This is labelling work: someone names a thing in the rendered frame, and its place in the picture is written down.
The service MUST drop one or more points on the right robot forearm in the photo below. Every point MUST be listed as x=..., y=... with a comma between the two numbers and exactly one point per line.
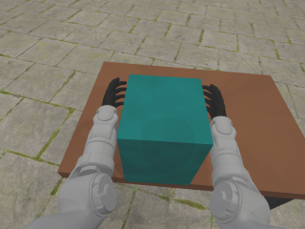
x=225, y=155

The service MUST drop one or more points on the table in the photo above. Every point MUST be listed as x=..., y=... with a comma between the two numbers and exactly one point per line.
x=271, y=145

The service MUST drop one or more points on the left robot forearm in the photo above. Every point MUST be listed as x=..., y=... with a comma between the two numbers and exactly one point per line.
x=100, y=145

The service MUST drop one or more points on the carton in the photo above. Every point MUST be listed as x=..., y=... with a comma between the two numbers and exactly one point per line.
x=164, y=133

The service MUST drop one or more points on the right robot hand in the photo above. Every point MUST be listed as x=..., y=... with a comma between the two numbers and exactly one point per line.
x=215, y=101

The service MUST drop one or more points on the robot right upper arm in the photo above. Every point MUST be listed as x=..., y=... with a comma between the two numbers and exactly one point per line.
x=235, y=206

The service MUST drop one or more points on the left robot hand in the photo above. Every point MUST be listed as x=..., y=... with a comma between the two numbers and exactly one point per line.
x=110, y=96

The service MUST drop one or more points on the robot left upper arm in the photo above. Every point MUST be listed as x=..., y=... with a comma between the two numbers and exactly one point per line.
x=83, y=203

